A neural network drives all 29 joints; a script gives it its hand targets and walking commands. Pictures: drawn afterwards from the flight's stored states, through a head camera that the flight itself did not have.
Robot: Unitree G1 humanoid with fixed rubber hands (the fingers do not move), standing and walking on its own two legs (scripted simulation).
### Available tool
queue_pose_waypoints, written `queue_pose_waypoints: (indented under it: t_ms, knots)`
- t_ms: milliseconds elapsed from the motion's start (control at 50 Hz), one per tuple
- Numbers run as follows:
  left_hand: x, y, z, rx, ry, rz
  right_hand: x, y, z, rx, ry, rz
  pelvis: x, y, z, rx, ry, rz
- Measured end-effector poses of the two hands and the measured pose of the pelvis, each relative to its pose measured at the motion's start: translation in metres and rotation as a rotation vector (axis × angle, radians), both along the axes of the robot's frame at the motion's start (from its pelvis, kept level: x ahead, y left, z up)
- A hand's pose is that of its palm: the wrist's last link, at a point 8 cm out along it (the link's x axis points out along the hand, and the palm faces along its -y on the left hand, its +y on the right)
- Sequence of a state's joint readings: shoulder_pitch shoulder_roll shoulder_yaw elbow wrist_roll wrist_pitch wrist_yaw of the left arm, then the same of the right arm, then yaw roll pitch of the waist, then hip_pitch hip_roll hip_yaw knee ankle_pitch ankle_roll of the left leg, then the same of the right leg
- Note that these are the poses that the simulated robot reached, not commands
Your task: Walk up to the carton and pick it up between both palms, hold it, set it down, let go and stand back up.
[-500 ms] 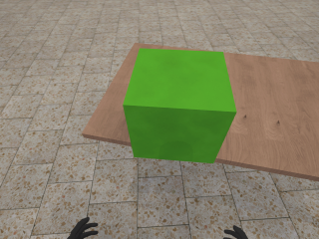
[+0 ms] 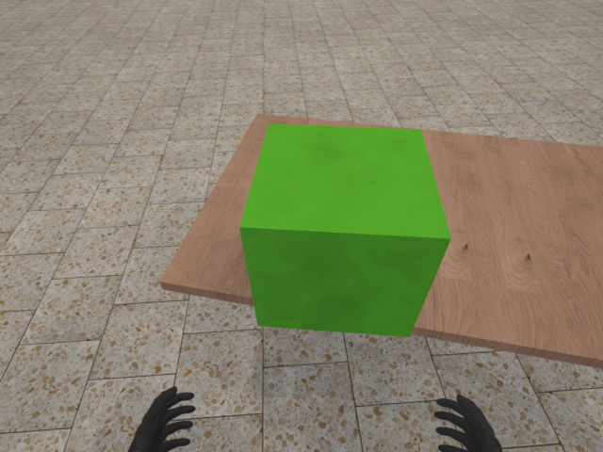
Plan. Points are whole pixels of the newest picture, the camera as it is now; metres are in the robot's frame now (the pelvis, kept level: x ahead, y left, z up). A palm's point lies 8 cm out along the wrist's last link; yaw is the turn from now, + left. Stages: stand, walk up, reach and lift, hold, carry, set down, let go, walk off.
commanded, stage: reach and lift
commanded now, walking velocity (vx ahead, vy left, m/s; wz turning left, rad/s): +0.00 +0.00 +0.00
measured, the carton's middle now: (338, 229) +0.50 -0.05 +0.01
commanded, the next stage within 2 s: none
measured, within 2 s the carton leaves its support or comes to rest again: neither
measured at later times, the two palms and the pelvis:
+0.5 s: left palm (150, 406) +0.22 +0.22 -0.04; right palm (491, 407) +0.22 -0.24 -0.05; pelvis +0.01 -0.02 +0.00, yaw +2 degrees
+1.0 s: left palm (150, 363) +0.27 +0.22 -0.02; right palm (493, 370) +0.26 -0.25 -0.02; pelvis +0.00 +0.00 +0.00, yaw +1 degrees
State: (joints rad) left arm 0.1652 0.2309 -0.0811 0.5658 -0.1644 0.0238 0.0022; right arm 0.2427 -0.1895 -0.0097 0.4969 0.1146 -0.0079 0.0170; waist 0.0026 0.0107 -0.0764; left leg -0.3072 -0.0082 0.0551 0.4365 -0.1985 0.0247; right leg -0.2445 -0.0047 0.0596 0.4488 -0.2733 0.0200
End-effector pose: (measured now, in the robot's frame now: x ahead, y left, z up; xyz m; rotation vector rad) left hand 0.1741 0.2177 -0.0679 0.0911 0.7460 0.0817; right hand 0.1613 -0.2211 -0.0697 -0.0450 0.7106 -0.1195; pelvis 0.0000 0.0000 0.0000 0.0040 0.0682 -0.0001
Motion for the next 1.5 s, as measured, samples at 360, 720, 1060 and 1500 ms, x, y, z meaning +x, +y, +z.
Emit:
queue_pose_waypoints:
  t_ms: [360, 720, 1060, 1500]
  knots:
    - [0.029, -0.001, 0.014, -0.017, -0.188, -0.012, 0.039, -0.014, 0.013, 0.025, -0.186, -0.008, 0.013, -0.012, -0.002, 0.004, 0.019, 0.016]
    - [0.066, 0.008, 0.039, -0.028, -0.37, -0.033, 0.079, -0.02, 0.039, 0.028, -0.362, -0.015, 0.01, -0.013, -0.004, 0.002, 0.012, 0.028]
    - [0.105, 0.006, 0.058, -0.044, -0.435, -0.044, 0.105, -0.028, 0.055, 0.034, -0.401, -0.022, -0.001, -0.002, -0.002, -0.008, 0.047, 0.019]
    - [0.173, -0.004, 0.104, -0.042, -0.446, -0.05, 0.16, -0.041, 0.1, 0.05, -0.411, -0.038, -0.001, 0.0, 0.004, -0.012, 0.076, 0.002]
